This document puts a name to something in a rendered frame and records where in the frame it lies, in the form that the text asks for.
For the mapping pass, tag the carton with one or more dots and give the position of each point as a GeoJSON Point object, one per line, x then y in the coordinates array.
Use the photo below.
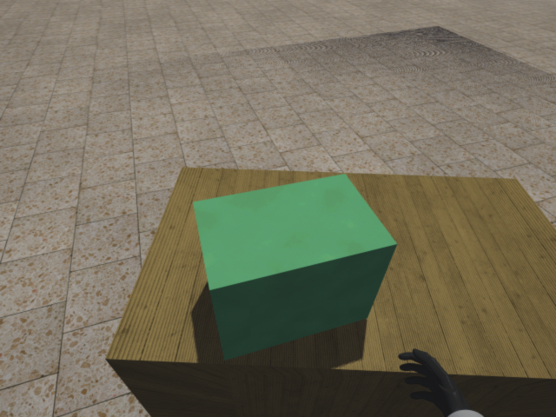
{"type": "Point", "coordinates": [289, 261]}

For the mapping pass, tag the robot right hand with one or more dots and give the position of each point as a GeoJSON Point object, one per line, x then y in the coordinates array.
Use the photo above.
{"type": "Point", "coordinates": [445, 393]}

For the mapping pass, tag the pedestal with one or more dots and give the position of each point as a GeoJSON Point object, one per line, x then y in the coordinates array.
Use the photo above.
{"type": "Point", "coordinates": [472, 282]}

